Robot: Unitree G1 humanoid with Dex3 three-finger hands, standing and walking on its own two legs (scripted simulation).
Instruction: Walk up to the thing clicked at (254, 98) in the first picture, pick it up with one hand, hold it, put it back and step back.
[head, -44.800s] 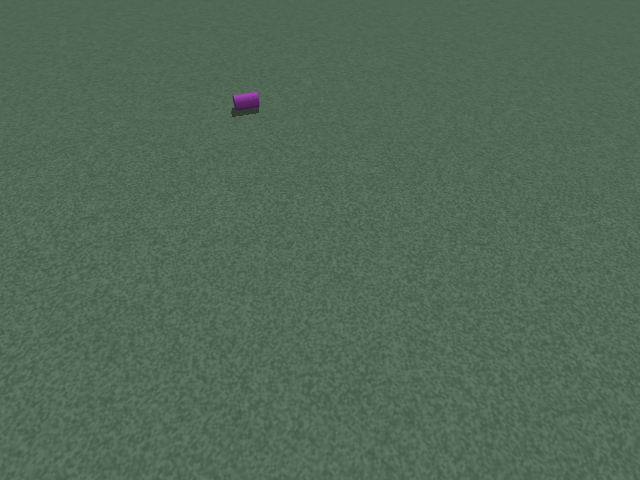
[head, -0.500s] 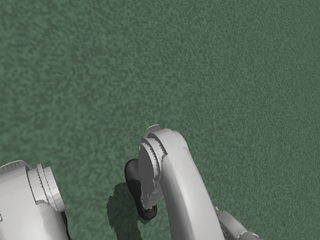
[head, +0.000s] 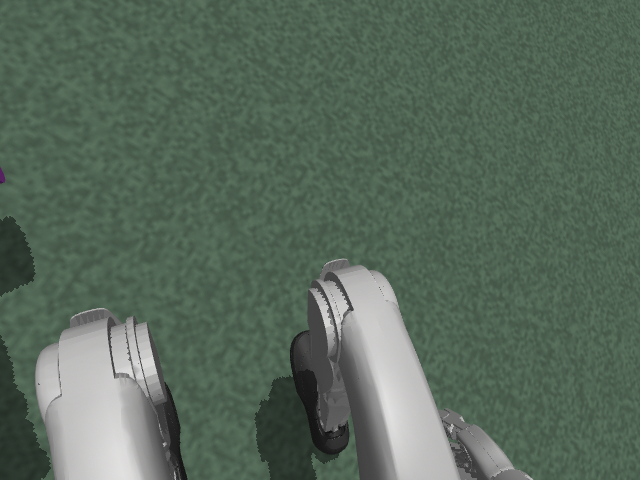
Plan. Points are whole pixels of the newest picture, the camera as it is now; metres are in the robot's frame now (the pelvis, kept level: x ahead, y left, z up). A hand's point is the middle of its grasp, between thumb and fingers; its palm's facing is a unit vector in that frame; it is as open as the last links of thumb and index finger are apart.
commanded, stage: lift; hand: left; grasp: from above
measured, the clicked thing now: out of the picture +0.48 +0.37 -0.18
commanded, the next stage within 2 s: hold in 1.70 s
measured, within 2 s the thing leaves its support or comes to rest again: neither
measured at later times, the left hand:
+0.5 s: hand out of the picture +0.42 +0.37 -0.06, palm faces -0.42 -0.19 -0.89, open 11.2 cm
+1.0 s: hand out of the picture +0.35 +0.33 +0.15, palm faces -0.39 -0.22 -0.89, open 11.2 cm
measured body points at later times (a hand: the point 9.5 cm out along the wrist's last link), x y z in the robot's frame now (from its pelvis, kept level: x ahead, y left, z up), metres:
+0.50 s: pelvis -0.01 +0.00 +0.06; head +0.21 +0.07 +0.45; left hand +0.44 +0.37 +0.00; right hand +0.08 -0.27 -0.05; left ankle +0.07 +0.13 -0.29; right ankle +0.11 -0.13 -0.29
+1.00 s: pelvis +0.00 +0.00 +0.24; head +0.15 +0.04 +0.66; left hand +0.36 +0.34 +0.20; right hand +0.16 -0.24 +0.11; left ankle +0.07 +0.13 -0.29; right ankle +0.11 -0.13 -0.29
